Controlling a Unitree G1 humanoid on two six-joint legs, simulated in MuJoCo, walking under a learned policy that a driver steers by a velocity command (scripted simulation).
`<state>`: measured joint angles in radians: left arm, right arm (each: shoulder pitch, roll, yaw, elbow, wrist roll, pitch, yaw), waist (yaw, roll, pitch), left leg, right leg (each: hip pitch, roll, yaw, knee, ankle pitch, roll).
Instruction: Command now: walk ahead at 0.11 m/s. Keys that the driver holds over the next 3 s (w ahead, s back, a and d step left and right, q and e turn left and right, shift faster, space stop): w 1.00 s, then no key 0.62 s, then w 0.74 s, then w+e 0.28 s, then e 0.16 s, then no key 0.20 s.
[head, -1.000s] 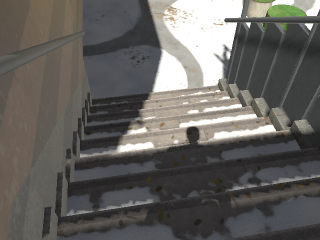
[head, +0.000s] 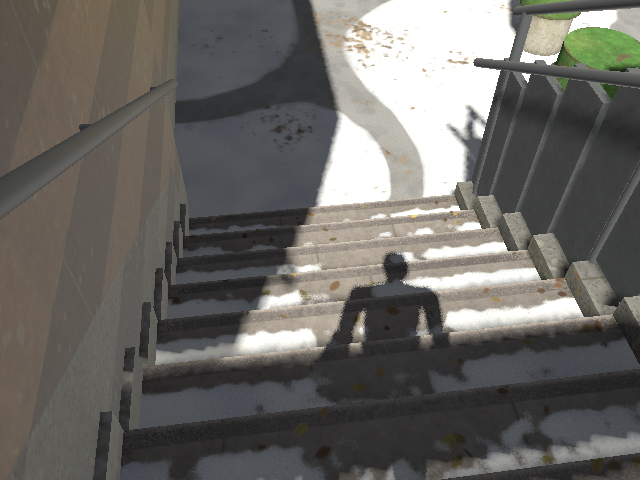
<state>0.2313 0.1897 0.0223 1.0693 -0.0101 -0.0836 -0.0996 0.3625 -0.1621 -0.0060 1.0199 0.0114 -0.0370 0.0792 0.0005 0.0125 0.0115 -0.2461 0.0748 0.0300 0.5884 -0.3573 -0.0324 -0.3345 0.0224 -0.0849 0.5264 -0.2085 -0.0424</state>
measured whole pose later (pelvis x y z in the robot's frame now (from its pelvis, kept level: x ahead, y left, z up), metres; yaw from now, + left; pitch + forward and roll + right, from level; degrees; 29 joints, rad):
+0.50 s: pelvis +0.17 -0.01 -0.01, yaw -1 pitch +2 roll -2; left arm 0.59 0.06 -0.03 1.14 0.09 -0.14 0.03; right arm 0.17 -0.16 -0.04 0.89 -0.10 -0.07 0.04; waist 0.07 0.04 -0.04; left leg -0.68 0.11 -0.04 0.84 0.26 0.09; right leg -0.09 0.07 -0.09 0.50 -0.44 -0.06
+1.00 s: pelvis +0.42 +0.04 -0.19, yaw -1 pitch +4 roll +3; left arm 0.22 0.21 0.00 0.95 0.11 -0.09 -0.07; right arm 0.56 -0.11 0.04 1.08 -0.08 -0.13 0.01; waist -0.06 -0.05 -0.08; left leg -0.30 -0.10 0.11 0.64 -0.42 0.09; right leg -0.87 -0.15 0.05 1.05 0.20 -0.07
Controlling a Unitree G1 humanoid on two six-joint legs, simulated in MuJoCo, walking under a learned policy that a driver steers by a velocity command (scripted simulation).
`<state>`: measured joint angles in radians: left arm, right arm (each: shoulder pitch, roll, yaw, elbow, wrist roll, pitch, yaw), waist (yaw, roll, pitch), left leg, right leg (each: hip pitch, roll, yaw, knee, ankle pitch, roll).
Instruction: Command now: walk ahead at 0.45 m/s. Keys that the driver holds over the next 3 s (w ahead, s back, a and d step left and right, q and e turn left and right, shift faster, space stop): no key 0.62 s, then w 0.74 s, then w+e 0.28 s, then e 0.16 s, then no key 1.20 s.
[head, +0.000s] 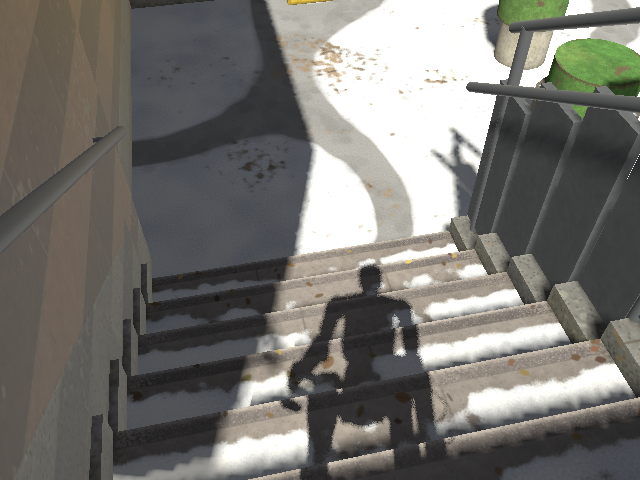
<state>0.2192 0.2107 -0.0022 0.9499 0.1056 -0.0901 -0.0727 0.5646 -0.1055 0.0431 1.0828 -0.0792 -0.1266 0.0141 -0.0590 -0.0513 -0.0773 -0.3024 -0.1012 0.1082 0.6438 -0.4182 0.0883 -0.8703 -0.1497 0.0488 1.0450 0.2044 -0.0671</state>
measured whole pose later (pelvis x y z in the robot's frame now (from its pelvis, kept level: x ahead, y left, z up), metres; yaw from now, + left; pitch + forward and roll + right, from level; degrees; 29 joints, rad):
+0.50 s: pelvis +0.19 -0.05 -0.16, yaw -1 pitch +1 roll -2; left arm 0.38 0.15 -0.05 1.05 0.02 -0.09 -0.11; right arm 0.36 -0.17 0.00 1.00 -0.04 -0.07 0.10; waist -0.02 0.04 -0.01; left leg -0.60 0.12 -0.01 1.04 -0.15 -0.10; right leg -0.37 0.03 -0.12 0.61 -0.26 -0.07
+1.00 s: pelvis +0.32 -0.05 -0.17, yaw +0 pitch +0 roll -1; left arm 0.32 0.16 0.05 1.00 0.10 -0.15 -0.05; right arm 0.50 -0.15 -0.06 1.10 -0.05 -0.09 0.01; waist -0.02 0.04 -0.04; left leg -0.41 -0.02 -0.13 1.13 -0.46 0.13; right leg -0.25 0.06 -0.13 0.70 -0.46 -0.10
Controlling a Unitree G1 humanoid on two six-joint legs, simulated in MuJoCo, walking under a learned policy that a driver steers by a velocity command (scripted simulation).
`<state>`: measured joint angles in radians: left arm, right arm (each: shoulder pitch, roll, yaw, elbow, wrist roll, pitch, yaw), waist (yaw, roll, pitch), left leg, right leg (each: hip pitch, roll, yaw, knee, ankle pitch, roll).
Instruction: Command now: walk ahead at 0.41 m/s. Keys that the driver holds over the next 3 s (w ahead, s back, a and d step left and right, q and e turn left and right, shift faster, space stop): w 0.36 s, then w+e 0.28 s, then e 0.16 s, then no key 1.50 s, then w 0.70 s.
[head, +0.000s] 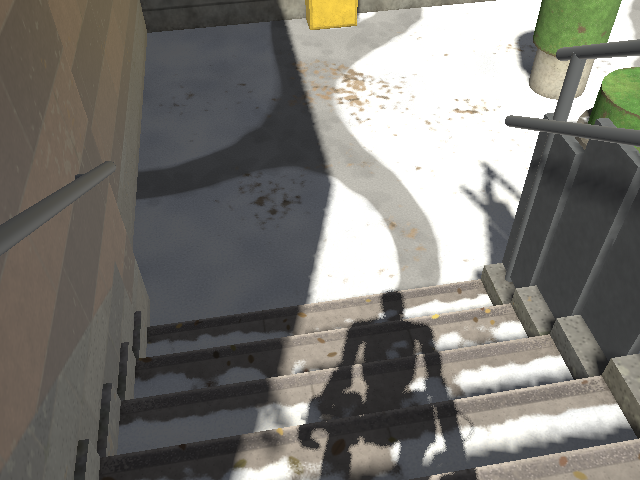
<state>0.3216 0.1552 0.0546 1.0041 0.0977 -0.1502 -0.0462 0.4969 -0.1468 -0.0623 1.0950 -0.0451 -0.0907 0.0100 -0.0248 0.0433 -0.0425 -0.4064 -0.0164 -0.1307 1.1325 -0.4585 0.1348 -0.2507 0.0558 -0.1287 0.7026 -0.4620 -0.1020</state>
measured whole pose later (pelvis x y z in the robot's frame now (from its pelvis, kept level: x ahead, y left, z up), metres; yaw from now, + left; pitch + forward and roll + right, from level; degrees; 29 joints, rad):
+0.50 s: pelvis +0.25 +0.04 -0.16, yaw -3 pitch +0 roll +2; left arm 0.41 0.19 0.02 1.04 0.08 -0.09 -0.08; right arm 0.45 -0.22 -0.04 1.13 -0.10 -0.08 0.04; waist -0.01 -0.02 -0.03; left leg -0.19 -0.09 0.10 0.58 -0.39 0.09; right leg -0.72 -0.05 0.11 1.60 -0.23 -0.14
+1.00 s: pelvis +0.50 -0.05 -0.31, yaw -16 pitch +0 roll +1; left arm 0.36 0.23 0.04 1.05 0.06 -0.08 -0.06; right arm 0.24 -0.21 -0.02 0.96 -0.06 -0.09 0.06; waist -0.01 -0.01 0.01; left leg -0.56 0.10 -0.01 1.34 -0.47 -0.03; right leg -0.29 0.05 -0.08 0.49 -0.21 -0.10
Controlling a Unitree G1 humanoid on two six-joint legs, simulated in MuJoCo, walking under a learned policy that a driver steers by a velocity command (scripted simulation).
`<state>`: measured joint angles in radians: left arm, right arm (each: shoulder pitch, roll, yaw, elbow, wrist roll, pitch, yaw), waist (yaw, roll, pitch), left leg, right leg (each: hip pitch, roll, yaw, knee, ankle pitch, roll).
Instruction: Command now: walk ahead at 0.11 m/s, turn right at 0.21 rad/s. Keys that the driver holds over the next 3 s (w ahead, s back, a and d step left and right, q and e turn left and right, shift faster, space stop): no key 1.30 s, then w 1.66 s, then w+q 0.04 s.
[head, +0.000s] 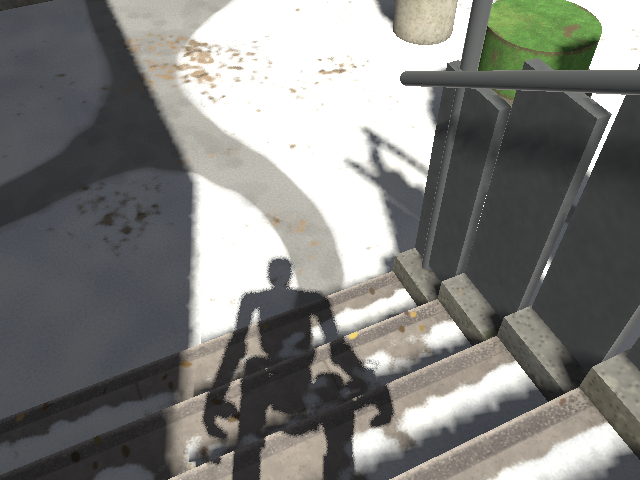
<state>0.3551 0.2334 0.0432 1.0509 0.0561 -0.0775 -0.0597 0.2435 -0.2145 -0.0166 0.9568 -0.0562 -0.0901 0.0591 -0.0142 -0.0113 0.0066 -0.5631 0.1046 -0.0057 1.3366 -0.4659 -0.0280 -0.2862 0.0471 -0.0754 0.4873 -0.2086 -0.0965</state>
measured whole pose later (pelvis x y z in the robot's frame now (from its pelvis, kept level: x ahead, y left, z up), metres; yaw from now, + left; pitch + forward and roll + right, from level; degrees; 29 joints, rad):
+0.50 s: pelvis +0.06 +0.03 -0.01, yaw +0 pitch -1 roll +0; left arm 0.16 0.25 0.05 1.00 -0.02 0.02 0.04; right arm 0.20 -0.21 -0.01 1.04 0.01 0.00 -0.03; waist -0.02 -0.01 0.04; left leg -0.17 0.02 0.02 0.56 -0.38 -0.01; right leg -0.23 0.00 -0.09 0.59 -0.36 -0.04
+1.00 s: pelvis +0.02 +0.02 +0.01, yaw +0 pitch -2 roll +0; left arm 0.25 0.17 0.01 1.16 -0.02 0.02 0.04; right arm 0.20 -0.17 0.04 1.15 0.00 0.03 -0.01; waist 0.00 0.01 0.03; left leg -0.12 0.04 0.01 0.39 -0.24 -0.03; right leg -0.15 0.03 -0.10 0.37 -0.19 -0.06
